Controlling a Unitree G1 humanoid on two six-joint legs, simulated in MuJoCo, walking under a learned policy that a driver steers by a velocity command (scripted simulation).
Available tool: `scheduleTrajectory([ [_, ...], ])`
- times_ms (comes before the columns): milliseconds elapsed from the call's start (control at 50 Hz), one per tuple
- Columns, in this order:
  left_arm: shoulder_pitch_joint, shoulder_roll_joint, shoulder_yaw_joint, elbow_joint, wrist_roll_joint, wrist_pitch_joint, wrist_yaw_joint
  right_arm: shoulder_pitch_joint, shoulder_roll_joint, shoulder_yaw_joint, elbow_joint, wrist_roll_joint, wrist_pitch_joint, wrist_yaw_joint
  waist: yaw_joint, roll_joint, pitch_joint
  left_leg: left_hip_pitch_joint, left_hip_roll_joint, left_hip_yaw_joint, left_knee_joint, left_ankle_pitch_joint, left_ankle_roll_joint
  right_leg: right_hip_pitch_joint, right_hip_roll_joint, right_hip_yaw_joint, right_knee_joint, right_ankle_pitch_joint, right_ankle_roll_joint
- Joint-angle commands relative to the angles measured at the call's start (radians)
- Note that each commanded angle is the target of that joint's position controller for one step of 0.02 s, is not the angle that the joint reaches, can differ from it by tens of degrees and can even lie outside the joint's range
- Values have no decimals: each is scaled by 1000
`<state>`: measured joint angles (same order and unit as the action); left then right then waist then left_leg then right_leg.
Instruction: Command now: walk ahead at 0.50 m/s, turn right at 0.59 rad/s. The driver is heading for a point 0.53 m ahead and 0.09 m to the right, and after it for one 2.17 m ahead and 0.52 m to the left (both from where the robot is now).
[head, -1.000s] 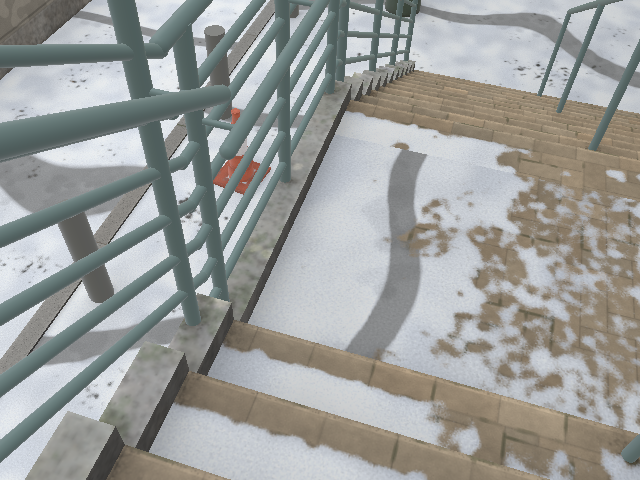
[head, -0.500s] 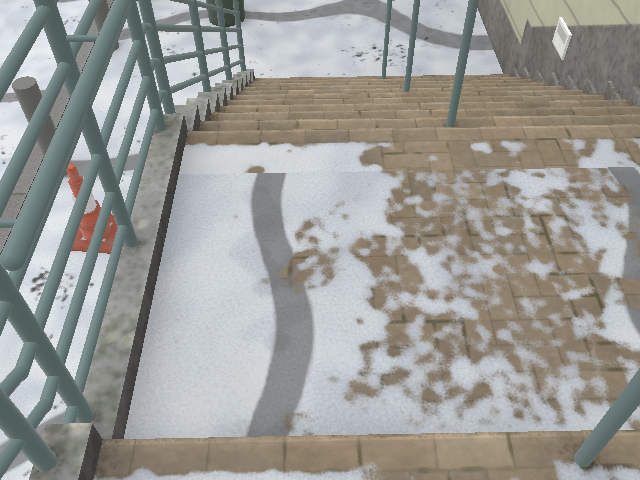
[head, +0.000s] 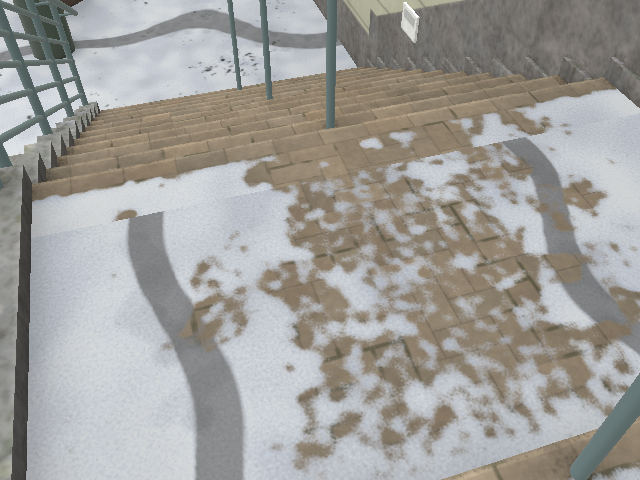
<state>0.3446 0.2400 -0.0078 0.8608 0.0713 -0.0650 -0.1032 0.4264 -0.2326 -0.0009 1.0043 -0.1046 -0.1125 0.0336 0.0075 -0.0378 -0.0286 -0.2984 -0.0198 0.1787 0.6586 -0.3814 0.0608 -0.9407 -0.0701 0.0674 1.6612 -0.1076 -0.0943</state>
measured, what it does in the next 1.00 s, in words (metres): goes down, turning right: right foot, then left foot 0.17 m lower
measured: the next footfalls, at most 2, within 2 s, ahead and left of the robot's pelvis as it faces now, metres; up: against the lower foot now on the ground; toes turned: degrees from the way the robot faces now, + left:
right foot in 0.34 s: +0.20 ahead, -0.16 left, +0.00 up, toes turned -16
left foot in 0.64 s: +0.43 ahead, +0.01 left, -0.17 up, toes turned -22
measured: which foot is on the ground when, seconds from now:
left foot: down 0.00-0.36, up 0.38-0.62, down 0.64-0.92, up 0.94-1.00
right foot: up 0.00-0.32, down 0.34-0.64, up 0.66-0.88, down 0.90-1.00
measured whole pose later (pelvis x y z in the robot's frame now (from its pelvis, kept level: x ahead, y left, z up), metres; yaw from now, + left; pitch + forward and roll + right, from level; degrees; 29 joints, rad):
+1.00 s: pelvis +0.46 -0.13 -0.20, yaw -18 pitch +3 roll +0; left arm 0.12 0.22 -0.02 0.70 0.06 -0.11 -0.05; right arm 0.31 -0.27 -0.02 0.78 -0.04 -0.10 0.06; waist -0.04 0.01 -0.01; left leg -0.54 -0.08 -0.11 1.38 -0.58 0.02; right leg -0.60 -0.04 -0.07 0.93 -0.36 -0.04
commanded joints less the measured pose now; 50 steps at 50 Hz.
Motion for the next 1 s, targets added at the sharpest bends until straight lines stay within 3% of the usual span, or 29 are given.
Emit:
scheduleTrajectory([
  [20,24,16,6,-21,9,-3,-32,40,7,32,-4,-3,-87,-50,-19,72,117,-191,263,-178,-332,258,161,99,-77,-3,-485,332,2],
  [100,-41,34,17,-50,8,-14,-17,120,-82,20,62,-33,-61,-24,0,53,78,119,356,-247,-225,632,177,-63,-50,73,-470,235,1],
  [200,-172,29,25,-123,19,-12,-29,243,-20,42,129,-19,-53,-48,-47,79,109,250,343,-146,-155,593,153,-69,-30,2,-432,71,8],
  [280,-227,3,20,-190,3,-18,-18,230,-93,11,114,3,-50,-79,-58,102,107,341,349,-72,-93,853,136,21,11,-74,-501,-143,16],
  [340,83,107,83,-73,-4,-39,2,-3,-230,-41,1,-7,-54,-35,105,107,77,-76,290,61,139,1052,110,718,160,-221,-588,-197,17],
  [360,368,182,125,48,-13,-61,31,-160,-302,-79,-50,15,-41,-2,262,1,55,-326,209,71,455,863,74,1070,201,-232,-800,-73,-21],
  [380,553,212,122,132,2,-77,71,-190,-190,-68,-128,-6,-35,31,307,-278,-134,-602,11,26,995,-137,-40,1433,1,104,-949,143,-243],
  [400,652,149,85,167,15,-101,72,-310,-70,-35,-238,37,-42,63,307,-158,-148,-837,-64,-215,990,-395,-47,1452,-127,483,-1056,132,-340],
  [420,534,78,65,171,6,-127,70,-447,-18,-27,-333,69,-40,56,271,-5,59,-951,-14,-365,773,-312,-59,1226,-204,640,-1061,-138,-300],
  [440,356,15,37,148,-18,-120,56,-427,-38,-36,-316,56,-34,31,178,61,131,-883,47,-378,700,-200,-68,986,-194,604,-976,-249,-269],
  [480,-31,-51,-14,11,-12,-73,50,-156,-35,-28,-208,-20,-13,-2,-48,87,127,-447,91,-325,471,137,11,351,-96,344,-922,-349,-226],
  [500,-144,-92,-35,-59,3,-75,71,-28,-16,-35,-161,-25,-13,-25,-103,35,96,-55,101,-286,320,460,5,39,27,147,-924,-357,-133],
  [560,-137,65,-8,-70,3,-95,86,-37,8,-13,-225,72,1,-19,-130,65,109,475,42,-132,176,729,-136,-334,148,19,-806,-640,-60],
  [600,-100,190,28,-77,-31,-101,68,116,-36,-24,-227,31,27,6,-234,109,162,643,-60,32,76,592,-136,-309,191,37,-615,-642,-79],
  [640,-39,178,36,-86,-10,-98,30,336,-189,-67,-97,-15,22,8,-269,202,155,494,5,-67,-320,599,-28,142,180,96,-179,-324,-20],
  [660,194,5,13,-20,-21,-91,-11,410,-298,-96,-62,-18,13,19,-169,306,-52,735,243,-300,-53,1283,227,0,249,90,261,-618,56],
  [680,328,-64,-1,-48,-37,-74,-30,236,-343,-98,-156,-4,2,38,-41,242,-234,886,455,-641,124,1793,463,-302,215,37,540,-706,120],
  [700,187,-12,5,-129,-41,-53,-20,221,-302,-97,-173,-13,-8,27,-109,135,-202,909,493,-698,133,1752,458,-498,157,73,616,-683,164],
  [720,18,76,25,-199,-39,-43,-3,144,-273,-84,-188,21,-11,22,-128,80,-104,730,479,-800,66,1222,416,-636,98,81,556,-568,192],
  [740,-248,9,19,-191,-26,-1,116,143,-134,-58,-131,149,17,-9,-122,42,-2,516,516,-745,-97,1111,321,-511,7,2,270,-523,106],
  [760,-356,26,12,-244,-28,29,156,74,-107,-25,-135,135,29,-32,-86,13,202,223,428,-701,-170,861,257,-442,-29,6,-40,-444,119],
  [780,-150,-14,-27,-198,22,-24,87,-151,93,42,-214,48,-15,-28,41,-38,106,-97,263,-598,-117,754,241,-137,-108,93,-357,-94,147],
  [800,-24,-51,-27,-125,25,-24,60,-223,-12,17,-227,55,-41,-10,110,82,65,-381,176,-452,-112,650,249,238,-86,33,-498,181,148],
  [860,-93,31,-8,-176,6,13,16,-261,-281,-50,-261,73,-61,-10,115,7,47,-613,111,-444,-161,398,221,687,36,-146,-573,-21,167],
  [920,239,222,72,-90,-29,-33,66,-359,-247,-53,-346,69,-64,39,259,-68,-61,-482,40,-363,327,734,96,1071,94,-122,-889,171,47],
  [940,189,298,77,-128,-47,-41,76,-38,-7,-7,-305,58,-58,60,80,-279,-397,-493,-61,-293,731,-63,-17,1333,-305,314,-937,998,-385],
  [960,159,227,61,-144,15,-46,53,-7,-54,-16,-305,78,-25,56,108,-153,-343,-614,-86,-336,935,-322,-36,1148,-423,550,-1096,1000,-503],
  [980,103,189,50,-132,15,-54,56,-109,-91,-36,-342,79,5,19,98,-30,-154,-678,-61,-358,947,-226,-58,934,-409,544,-1142,666,-424],
  [1000,-32,112,25,-138,-29,-50,63,-145,-81,-31,-362,52,35,-8,22,12,-110,-712,-1,-348,890,-165,-68,810,-370,459,-1120,308,-336],
])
